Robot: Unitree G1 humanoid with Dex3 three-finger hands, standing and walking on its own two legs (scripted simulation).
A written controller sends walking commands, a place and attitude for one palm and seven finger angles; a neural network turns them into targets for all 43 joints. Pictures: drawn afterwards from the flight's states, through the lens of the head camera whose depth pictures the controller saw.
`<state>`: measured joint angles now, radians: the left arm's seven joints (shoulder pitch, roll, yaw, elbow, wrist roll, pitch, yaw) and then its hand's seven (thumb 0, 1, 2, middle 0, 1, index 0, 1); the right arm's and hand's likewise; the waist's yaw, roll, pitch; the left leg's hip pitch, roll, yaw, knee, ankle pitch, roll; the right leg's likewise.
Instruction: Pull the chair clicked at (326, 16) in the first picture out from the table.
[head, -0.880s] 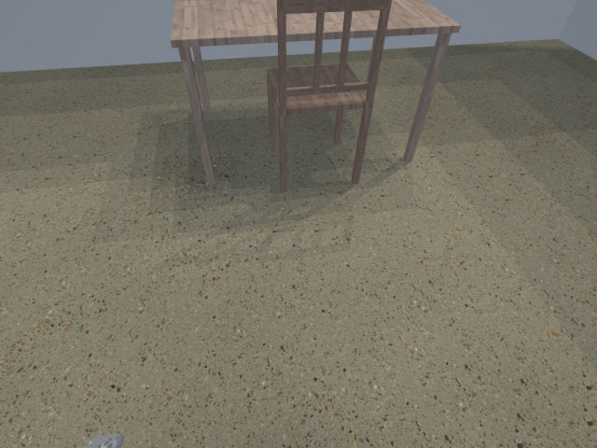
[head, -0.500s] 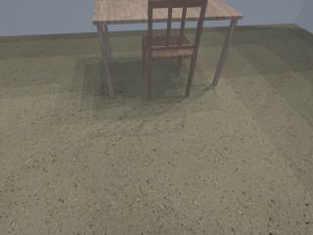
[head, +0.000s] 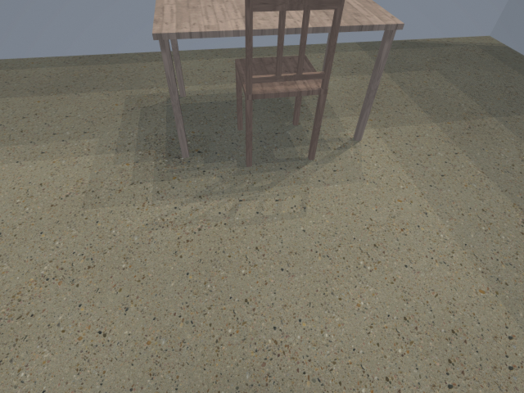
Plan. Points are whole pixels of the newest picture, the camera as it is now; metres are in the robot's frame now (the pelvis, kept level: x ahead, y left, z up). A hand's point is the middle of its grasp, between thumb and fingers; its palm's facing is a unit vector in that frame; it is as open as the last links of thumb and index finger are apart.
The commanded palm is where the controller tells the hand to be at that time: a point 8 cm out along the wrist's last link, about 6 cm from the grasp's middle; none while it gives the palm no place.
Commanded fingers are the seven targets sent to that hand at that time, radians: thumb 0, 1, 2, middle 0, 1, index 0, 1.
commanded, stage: look at it before walking up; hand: left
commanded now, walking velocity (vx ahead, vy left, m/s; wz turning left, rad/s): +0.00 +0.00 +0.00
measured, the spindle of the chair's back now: (280, 44) +1.49 +0.00 -0.09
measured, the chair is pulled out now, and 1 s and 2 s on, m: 0.00 0.00 0.00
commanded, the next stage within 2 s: walk to a spot facing it in 0.56 s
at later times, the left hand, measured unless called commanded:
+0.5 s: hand out of the picture +0.08 +0.24 -0.16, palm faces -0.03 -0.94 -0.33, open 7.4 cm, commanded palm none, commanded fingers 0.00 0.90 0.90 -0.20 -0.30 -0.20 -0.30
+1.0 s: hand out of the picture +0.08 +0.19 -0.18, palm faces -0.14 -0.97 -0.20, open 7.4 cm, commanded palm none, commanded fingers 0.00 0.90 0.90 -0.20 -0.30 -0.20 -0.30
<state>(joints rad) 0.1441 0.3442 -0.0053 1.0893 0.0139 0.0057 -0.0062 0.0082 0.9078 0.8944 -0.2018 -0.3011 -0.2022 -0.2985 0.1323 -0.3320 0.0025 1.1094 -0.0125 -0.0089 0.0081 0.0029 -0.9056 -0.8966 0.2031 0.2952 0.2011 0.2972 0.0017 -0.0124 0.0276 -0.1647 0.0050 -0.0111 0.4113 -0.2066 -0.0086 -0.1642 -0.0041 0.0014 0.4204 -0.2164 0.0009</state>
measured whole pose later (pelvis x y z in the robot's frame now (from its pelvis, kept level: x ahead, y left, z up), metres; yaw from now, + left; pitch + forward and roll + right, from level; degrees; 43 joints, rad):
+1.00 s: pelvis +0.06 -0.01 -0.01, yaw -9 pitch +0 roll +1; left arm 0.31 0.24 0.04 1.04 0.03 0.05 -0.05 0.01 0.91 0.89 -0.20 -0.30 -0.20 -0.30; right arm 0.29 -0.23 -0.02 1.05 -0.02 -0.04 0.00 0.00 -0.91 -0.90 0.20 0.30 0.20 0.30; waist 0.01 -0.03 0.01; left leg -0.11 0.06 0.14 0.50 -0.37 -0.02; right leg -0.37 0.01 0.00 0.86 -0.47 -0.01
